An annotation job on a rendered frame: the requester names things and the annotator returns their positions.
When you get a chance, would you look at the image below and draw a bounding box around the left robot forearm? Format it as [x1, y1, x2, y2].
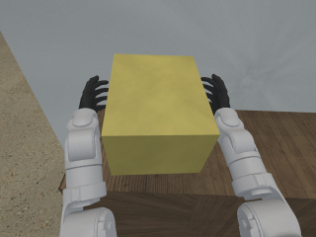
[59, 108, 107, 237]

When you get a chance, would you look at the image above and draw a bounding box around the robot right upper arm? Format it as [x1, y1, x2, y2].
[237, 197, 302, 237]

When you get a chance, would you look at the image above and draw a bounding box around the robot left upper arm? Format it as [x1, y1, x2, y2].
[60, 207, 118, 237]

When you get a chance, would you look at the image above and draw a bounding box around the carton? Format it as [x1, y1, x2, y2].
[101, 53, 220, 176]

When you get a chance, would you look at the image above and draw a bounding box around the pedestal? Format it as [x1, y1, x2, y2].
[58, 105, 316, 237]

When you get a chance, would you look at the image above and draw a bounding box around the left robot hand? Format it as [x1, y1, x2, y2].
[79, 75, 109, 113]

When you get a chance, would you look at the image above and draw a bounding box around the right robot hand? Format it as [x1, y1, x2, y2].
[200, 74, 231, 115]

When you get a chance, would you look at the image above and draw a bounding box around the right robot forearm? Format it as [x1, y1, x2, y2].
[214, 108, 301, 234]

